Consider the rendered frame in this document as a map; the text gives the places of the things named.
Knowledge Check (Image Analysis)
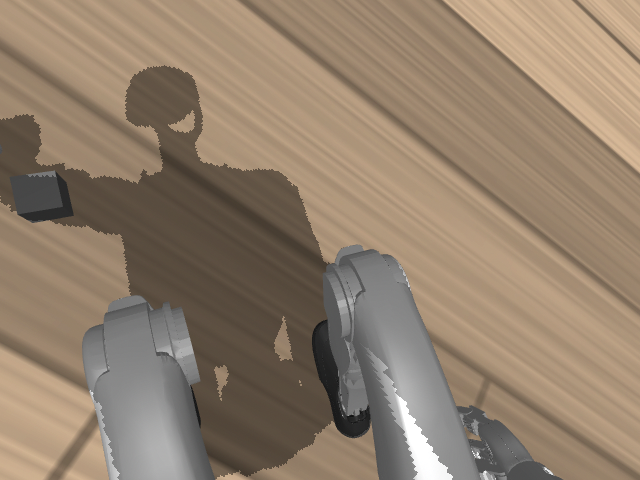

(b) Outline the right robot foot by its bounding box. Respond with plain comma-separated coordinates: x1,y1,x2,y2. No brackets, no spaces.
312,320,371,438

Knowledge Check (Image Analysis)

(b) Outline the right robot hand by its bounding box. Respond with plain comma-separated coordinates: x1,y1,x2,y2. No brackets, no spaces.
456,405,534,480

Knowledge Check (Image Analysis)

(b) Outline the right robot arm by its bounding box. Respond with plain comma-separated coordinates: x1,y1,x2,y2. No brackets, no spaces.
507,461,563,480

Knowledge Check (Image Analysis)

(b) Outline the cube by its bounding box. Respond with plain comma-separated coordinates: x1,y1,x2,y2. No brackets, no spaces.
10,171,74,223

